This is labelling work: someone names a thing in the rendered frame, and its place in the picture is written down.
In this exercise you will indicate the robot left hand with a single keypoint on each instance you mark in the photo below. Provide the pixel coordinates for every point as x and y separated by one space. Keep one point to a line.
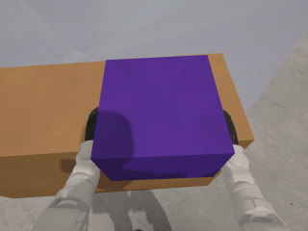
90 129

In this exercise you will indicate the robot right hand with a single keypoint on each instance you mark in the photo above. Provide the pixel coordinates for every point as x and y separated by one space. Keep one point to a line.
231 128

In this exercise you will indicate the pedestal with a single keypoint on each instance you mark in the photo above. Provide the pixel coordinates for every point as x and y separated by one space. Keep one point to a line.
44 111

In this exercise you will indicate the left robot upper arm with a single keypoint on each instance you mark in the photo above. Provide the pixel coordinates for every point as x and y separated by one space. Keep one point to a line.
63 219

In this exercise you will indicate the carton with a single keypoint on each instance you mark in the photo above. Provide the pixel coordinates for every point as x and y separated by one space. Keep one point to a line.
160 118

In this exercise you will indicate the robot left forearm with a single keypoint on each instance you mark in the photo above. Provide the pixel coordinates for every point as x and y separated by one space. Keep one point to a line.
81 184

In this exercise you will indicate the robot right forearm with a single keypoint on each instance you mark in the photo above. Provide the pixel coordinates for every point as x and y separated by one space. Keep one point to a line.
247 199

